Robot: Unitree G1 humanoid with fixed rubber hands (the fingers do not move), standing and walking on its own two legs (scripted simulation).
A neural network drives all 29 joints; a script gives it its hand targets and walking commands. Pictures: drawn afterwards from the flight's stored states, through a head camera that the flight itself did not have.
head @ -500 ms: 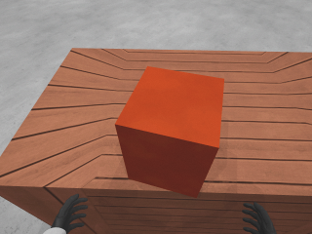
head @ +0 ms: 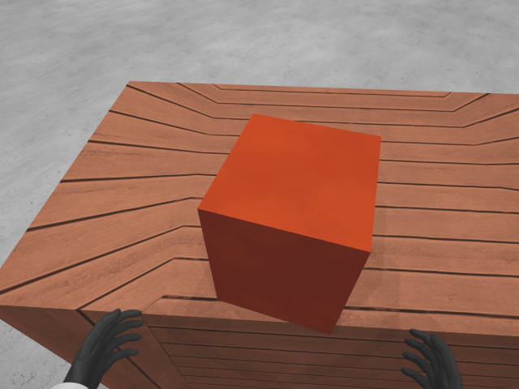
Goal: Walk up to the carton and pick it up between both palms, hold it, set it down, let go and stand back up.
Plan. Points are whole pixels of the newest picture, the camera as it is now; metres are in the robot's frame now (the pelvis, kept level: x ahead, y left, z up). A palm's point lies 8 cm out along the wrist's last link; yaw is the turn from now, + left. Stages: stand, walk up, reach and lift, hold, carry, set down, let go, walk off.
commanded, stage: reach and lift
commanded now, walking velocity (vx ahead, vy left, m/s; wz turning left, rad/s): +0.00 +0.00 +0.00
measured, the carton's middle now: (292, 225) +0.36 -0.02 +0.07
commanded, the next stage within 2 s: none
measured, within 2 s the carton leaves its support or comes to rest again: neither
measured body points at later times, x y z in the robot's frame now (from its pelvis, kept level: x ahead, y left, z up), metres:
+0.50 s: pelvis +0.00 +0.00 +0.00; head -0.01 +0.00 +0.45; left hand +0.14 +0.23 +0.04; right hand +0.14 -0.21 +0.04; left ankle -0.02 +0.13 -0.75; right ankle +0.00 -0.15 -0.75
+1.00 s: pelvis +0.02 +0.00 +0.00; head +0.04 +0.01 +0.45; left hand +0.21 +0.22 +0.08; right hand +0.20 -0.21 +0.07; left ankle -0.02 +0.13 -0.75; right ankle +0.00 -0.15 -0.75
